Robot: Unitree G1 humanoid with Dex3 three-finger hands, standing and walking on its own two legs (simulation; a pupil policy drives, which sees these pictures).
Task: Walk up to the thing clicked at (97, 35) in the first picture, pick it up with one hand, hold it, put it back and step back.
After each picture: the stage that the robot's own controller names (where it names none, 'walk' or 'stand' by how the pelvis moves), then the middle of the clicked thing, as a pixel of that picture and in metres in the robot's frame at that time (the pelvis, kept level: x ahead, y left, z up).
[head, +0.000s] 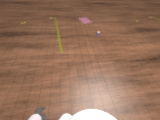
stand; (98, 33) +2.17 -0.29 -0.72
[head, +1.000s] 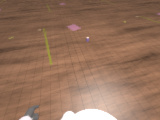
walk; (87, 39) +2.04 +0.12 -0.70
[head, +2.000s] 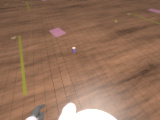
walk; (74, 49) +1.39 +0.35 -0.72
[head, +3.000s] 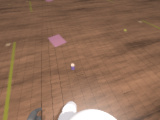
walk; (72, 66) +0.92 +0.29 -0.72
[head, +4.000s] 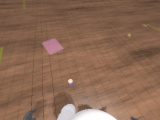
walk; (70, 82) +0.56 +0.23 -0.69
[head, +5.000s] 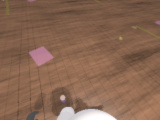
stand; (63, 98) +0.34 +0.26 -0.69
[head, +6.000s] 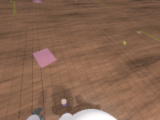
stand; (64, 102) +0.31 +0.24 -0.72
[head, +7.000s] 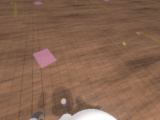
stand; (64, 102) +0.33 +0.24 -0.72
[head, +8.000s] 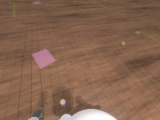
stand; (63, 103) +0.31 +0.25 -0.73
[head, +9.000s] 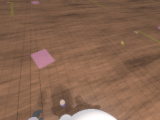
stand; (62, 103) +0.30 +0.25 -0.73
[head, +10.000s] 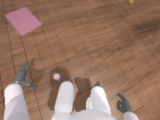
go down; (57, 77) +0.35 +0.27 -0.49
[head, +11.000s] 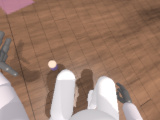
go down; (53, 65) +0.38 +0.29 -0.31
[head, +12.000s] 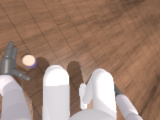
close in; (30, 61) +0.35 +0.32 -0.23
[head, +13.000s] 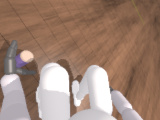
close; (22, 59) +0.36 +0.30 -0.21
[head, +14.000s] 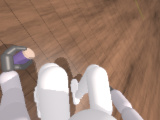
lift; (22, 57) +0.36 +0.29 -0.21
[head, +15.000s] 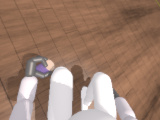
lift; (43, 68) +0.30 +0.27 -0.12
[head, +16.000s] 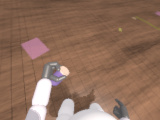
lift; (59, 75) +0.31 +0.17 +0.02
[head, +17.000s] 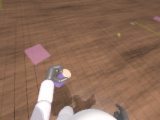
hold; (62, 78) +0.31 +0.16 -0.01
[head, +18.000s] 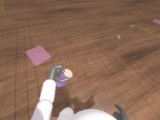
hold; (63, 78) +0.31 +0.16 +0.00
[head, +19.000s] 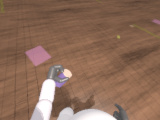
hold; (62, 78) +0.31 +0.16 +0.00
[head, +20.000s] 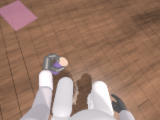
crouch; (58, 66) +0.37 +0.19 -0.09
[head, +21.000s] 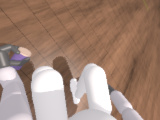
lower; (19, 58) +0.38 +0.28 -0.22
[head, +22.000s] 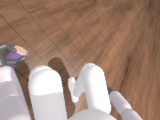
lower; (14, 57) +0.38 +0.29 -0.21
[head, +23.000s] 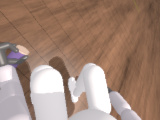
lower; (16, 56) +0.38 +0.29 -0.22
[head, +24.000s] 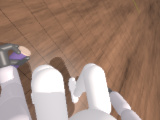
lower; (18, 57) +0.38 +0.28 -0.22
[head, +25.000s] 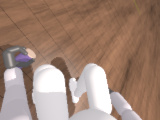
loosen; (23, 58) +0.37 +0.27 -0.22
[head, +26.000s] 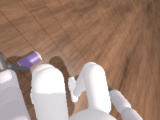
withdraw; (30, 60) +0.37 +0.21 -0.24
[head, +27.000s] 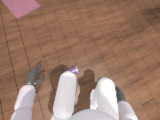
walk; (71, 71) +0.37 +0.14 -0.39
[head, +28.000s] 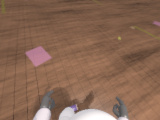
stand; (72, 108) +0.25 +0.09 -0.68
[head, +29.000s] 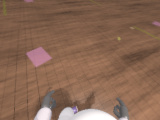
stand; (72, 110) +0.24 +0.09 -0.69
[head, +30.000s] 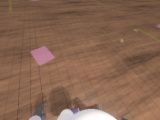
stand; (74, 112) +0.22 +0.07 -0.73
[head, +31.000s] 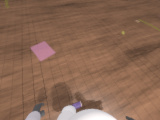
walk; (77, 105) +0.24 +0.06 -0.73
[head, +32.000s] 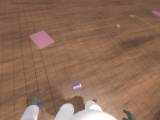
walk; (76, 86) +0.45 +0.04 -0.73
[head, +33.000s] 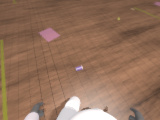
walk; (79, 68) +0.78 +0.15 -0.72
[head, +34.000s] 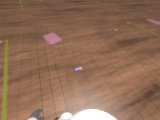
stand; (78, 69) +0.92 +0.12 -0.74
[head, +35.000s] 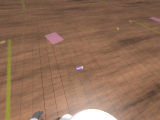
stand; (79, 68) +0.93 +0.11 -0.75
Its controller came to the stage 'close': yes
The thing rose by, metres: 0.70
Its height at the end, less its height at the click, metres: -0.02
